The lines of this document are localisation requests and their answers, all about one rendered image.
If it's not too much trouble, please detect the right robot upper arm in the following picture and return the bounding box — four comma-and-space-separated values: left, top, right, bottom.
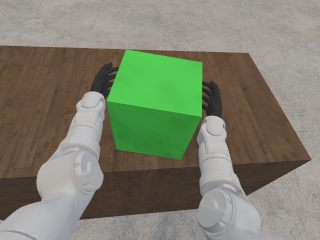
196, 188, 289, 240

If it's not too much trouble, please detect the robot left hand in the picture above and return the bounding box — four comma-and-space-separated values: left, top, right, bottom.
90, 62, 119, 99

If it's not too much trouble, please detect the pedestal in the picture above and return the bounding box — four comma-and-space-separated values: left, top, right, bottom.
0, 45, 312, 221

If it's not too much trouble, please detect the left robot upper arm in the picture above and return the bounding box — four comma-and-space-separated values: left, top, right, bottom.
0, 150, 104, 240

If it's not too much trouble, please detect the carton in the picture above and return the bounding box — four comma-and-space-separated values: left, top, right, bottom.
106, 49, 203, 160

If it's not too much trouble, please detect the robot right forearm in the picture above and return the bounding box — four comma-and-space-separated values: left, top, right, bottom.
197, 115, 252, 205

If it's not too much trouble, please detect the robot right hand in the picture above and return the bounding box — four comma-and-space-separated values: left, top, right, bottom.
202, 81, 222, 118

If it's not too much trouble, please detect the robot left forearm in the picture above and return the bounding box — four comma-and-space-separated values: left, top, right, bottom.
36, 91, 106, 193

